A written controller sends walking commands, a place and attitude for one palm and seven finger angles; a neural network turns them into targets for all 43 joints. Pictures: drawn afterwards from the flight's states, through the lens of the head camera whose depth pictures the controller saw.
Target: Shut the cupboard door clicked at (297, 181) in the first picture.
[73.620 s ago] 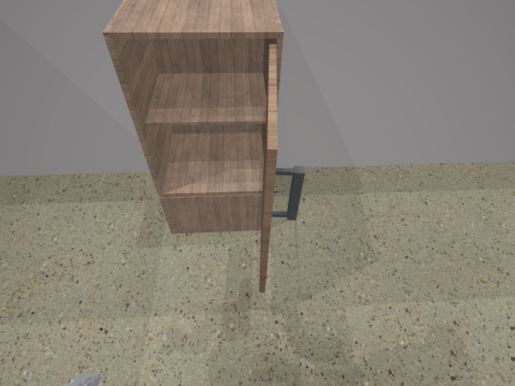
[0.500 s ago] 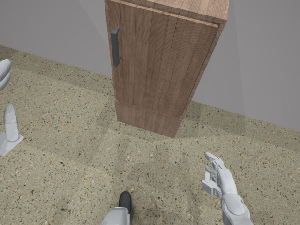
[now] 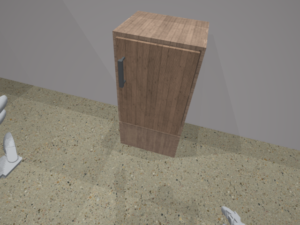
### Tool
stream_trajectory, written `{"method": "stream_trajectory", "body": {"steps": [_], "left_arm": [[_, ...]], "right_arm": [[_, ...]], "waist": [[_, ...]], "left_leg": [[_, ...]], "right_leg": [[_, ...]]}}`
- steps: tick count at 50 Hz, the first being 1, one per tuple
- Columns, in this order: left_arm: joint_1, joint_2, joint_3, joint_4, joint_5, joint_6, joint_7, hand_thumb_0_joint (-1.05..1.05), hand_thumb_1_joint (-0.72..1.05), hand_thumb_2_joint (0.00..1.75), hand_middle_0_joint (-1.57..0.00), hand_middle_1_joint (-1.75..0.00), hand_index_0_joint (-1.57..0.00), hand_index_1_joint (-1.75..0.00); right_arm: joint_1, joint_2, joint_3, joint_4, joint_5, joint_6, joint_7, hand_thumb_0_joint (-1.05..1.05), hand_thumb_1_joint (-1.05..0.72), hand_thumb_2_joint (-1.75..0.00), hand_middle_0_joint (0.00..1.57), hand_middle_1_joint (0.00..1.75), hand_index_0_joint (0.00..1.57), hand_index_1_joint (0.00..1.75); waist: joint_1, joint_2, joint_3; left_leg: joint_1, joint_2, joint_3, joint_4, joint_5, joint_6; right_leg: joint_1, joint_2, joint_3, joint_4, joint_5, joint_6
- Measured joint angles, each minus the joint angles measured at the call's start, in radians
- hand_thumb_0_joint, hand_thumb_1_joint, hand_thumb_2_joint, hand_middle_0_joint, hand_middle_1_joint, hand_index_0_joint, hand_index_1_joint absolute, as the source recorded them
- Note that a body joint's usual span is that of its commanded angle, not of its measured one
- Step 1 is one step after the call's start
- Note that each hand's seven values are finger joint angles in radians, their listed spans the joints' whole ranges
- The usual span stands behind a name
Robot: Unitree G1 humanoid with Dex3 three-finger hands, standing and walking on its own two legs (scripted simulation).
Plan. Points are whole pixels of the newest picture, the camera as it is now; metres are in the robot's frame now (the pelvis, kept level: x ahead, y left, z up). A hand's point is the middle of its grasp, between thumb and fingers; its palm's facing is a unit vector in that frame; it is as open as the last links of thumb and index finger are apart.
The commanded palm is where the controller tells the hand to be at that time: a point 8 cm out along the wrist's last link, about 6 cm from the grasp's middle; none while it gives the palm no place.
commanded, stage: stop stepping back and stand still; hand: left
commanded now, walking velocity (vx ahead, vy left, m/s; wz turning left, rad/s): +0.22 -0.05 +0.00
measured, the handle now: (122, 72) +0.87 +0.14 -0.05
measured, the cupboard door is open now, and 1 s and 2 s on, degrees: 0 0 0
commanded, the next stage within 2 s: let the arm hang, fingers relaxed in 0.96 s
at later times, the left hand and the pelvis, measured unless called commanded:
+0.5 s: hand (6, 153) +0.21 +0.28 +0.18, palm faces +0.44 -0.77 -0.47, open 7.5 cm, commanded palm +0.14 +0.31 +0.18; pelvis +0.00 +0.01 -0.01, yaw +1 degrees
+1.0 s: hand (12, 142) +0.25 +0.29 +0.16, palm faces +0.38 -0.80 -0.47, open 7.5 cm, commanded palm +0.18 +0.33 +0.18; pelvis +0.04 +0.03 +0.00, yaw -1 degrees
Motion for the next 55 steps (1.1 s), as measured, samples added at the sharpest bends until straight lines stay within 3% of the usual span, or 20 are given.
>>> {"method": "stream_trajectory", "body": {"steps": [5, 9, 12, 15, 17, 20, 24, 26, 29, 32, 37, 47, 53, 55], "left_arm": [[-0.009, 0.012, 0.026, 0.027, -0.006, 0.008, 0.005, 0.01, 0.88, 0.9, -0.21, -0.3, -0.21, -0.3], [-0.031, -0.037, -0.011, 0.052, 0.0, 0.012, 0.012, 0.01, 0.88, 0.9, -0.21, -0.3, -0.21, -0.3], [-0.08, -0.085, -0.046, 0.076, 0.013, 0.016, 0.02, 0.01, 0.88, 0.9, -0.21, -0.3, -0.21, -0.3], [-0.125, -0.106, -0.065, 0.06, 0.016, 0.024, 0.028, 0.01, 0.88, 0.9, -0.21, -0.3, -0.21, -0.3], [-0.143, -0.089, -0.043, 0.037, 0.011, 0.022, 0.032, 0.02, 0.88, 0.9, -0.21, -0.3, -0.2, -0.3], [-0.128, -0.039, 0.011, 0.022, 0.003, 0.015, 0.027, 0.02, 0.88, 0.9, -0.21, -0.3, -0.2, -0.3], [-0.059, 0.015, 0.05, -0.023, -0.003, 0.003, 0.017, 0.02, 0.89, 0.9, -0.21, -0.3, -0.2, -0.3], [-0.032, 0.015, 0.043, -0.024, -0.002, -0.008, 0.009, 0.02, 0.89, 0.9, -0.21, -0.3, -0.2, -0.3], [0.003, -0.01, 0.016, -0.012, -0.006, -0.006, 0.004, 0.01, 0.88, 0.9, -0.21, -0.3, -0.21, -0.3], [0.017, -0.034, -0.005, 0.013, -0.006, 0.005, 0.009, 0.01, 0.88, 0.9, -0.21, -0.3, -0.21, -0.3], [-0.018, -0.044, -0.01, 0.059, -0.001, 0.028, 0.009, 0.01, 0.88, 0.9, -0.21, -0.3, -0.21, -0.3], [-0.006, -0.015, -0.006, 0.012, -0.007, 0.002, -0.001, 0.02, 0.88, 0.9, -0.21, -0.3, -0.21, -0.3], [-0.001, -0.02, -0.006, 0.035, -0.013, 0.007, -0.003, 0.01, 0.88, 0.9, -0.21, -0.3, -0.21, -0.3], [-0.081, -0.02, -0.078, 0.178, 0.018, 0.006, -0.042, 0.01, 0.89, 0.9, -0.21, -0.3, -0.2, -0.3]], "right_arm": [[-0.022, 0.018, 0.013, -0.022, -0.007, 0.008, 0.005, 0.02, -0.9, -0.9, 0.21, 0.3, 0.21, 0.3], [-0.018, -0.011, 0.002, 0.007, -0.008, 0.027, 0.017, 0.01, -0.9, -0.9, 0.21, 0.3, 0.21, 0.3], [-0.004, -0.033, -0.004, 0.034, -0.01, 0.035, 0.012, 0.02, -0.9, -0.9, 0.21, 0.3, 0.21, 0.3], [0.004, -0.062, -0.016, 0.024, -0.011, 0.025, -0.004, 0.02, -0.9, -0.9, 0.21, 0.3, 0.21, 0.3], [-0.028, -0.056, -0.026, 0.021, -0.01, 0.017, -0.014, 0.02, -0.9, -0.9, 0.21, 0.3, 0.21, 0.3], [-0.063, -0.013, -0.023, 0.011, -0.015, -0.004, -0.008, 0.02, -0.9, -0.9, 0.2, 0.3, 0.21, 0.3], [-0.053, 0.022, 0.009, -0.022, -0.012, -0.025, 0.018, 0.02, -0.9, -0.9, 0.2, 0.3, 0.21, 0.3], [-0.046, 0.02, 0.018, -0.023, -0.009, -0.021, 0.027, 0.02, -0.9, -0.9, 0.2, 0.3, 0.21, 0.3], [-0.031, 0.003, 0.014, -0.008, -0.002, 0.0, 0.037, 0.02, -0.9, -0.9, 0.21, 0.3, 0.21, 0.3], [-0.026, -0.019, 0.003, 0.014, 0.003, 0.022, 0.032, 0.02, -0.9, -0.9, 0.21, 0.3, 0.21, 0.3], [-0.043, -0.032, -0.008, 0.027, 0.005, 0.04, 0.009, 0.02, -0.9, -0.9, 0.21, 0.3, 0.21, 0.3], [-0.1, -0.023, -0.011, -0.052, 0.012, 0.033, 0.012, 0.02, -0.91, -0.9, 0.2, 0.3, 0.2, 0.3], [-0.093, -0.02, -0.003, -0.059, 0.012, 0.039, 0.008, 0.01, -0.91, -0.9, 0.2, 0.3, 0.2, 0.3], [-0.1, -0.051, -0.013, -0.004, 0.011, 0.0, 0.048, 0.01, -0.9, -0.9, 0.2, 0.3, 0.2, 0.3]], "waist": [[0.015, 0.037, -0.01], [0.076, 0.038, -0.015], [0.101, 0.018, -0.012], [0.09, 0.024, 0.008], [0.073, 0.005, 0.046], [0.045, -0.023, 0.078], [0.028, -0.018, 0.083], [0.024, 0.011, 0.081], [0.031, 0.05, 0.055], [0.04, 0.066, 0.044], [0.049, 0.033, 0.06], [0.031, 0.024, 0.049], [0.046, 0.031, 0.039], [0.064, 0.053, 0.033]], "left_leg": [[-0.053, 0.006, -0.02, 0.047, -0.107, -0.002], [-0.141, -0.001, -0.029, 0.335, -0.182, -0.01], [-0.119, 0.018, -0.014, 0.309, -0.17, -0.003], [-0.025, 0.039, -0.012, 0.125, -0.15, 0.009], [-0.032, 0.026, -0.002, 0.139, -0.071, -0.001], [-0.013, 0.016, 0.023, 0.121, -0.063, -0.01], [0.01, 0.031, 0.032, 0.082, -0.055, -0.024], [0.009, 0.048, 0.024, 0.09, -0.068, -0.032], [0.001, 0.046, -0.006, 0.105, -0.093, -0.03], [0.022, 0.03, -0.028, 0.093, -0.107, -0.023], [0.081, 0.003, -0.009, 0.023, -0.096, -0.015], [0.085, 0.004, 0.001, -0.004, -0.087, -0.007], [0.084, 0.0, 0.001, -0.019, -0.072, -0.002], [0.057, -0.007, -0.007, 0.003, -0.072, 0.003]], "right_leg": [[-0.026, 0.017, -0.01, -0.01, 0.004, -0.027], [-0.032, 0.01, 0.003, 0.004, 0.055, -0.037], [-0.021, -0.009, 0.002, 0.017, 0.029, -0.019], [-0.032, -0.02, -0.022, 0.085, -0.017, 0.0], [-0.07, -0.03, 0.002, 0.183, -0.067, 0.006], [-0.144, -0.014, 0.038, 0.309, -0.101, 0.013], [-0.122, 0.0, 0.005, 0.113, 0.019, 0.021], [-0.105, 0.018, -0.006, 0.073, 0.071, -0.011], [-0.094, 0.036, -0.008, 0.037, 0.07, -0.031], [-0.078, 0.04, 0.0, 0.016, 0.066, -0.026], [-0.045, 0.013, 0.017, -0.001, 0.058, -0.006], [-0.035, 0.015, 0.028, -0.051, 0.086, 0.003], [-0.033, 0.012, 0.028, -0.072, 0.103, 0.008], [-0.056, 0.004, 0.017, -0.047, 0.1, 0.011]]}}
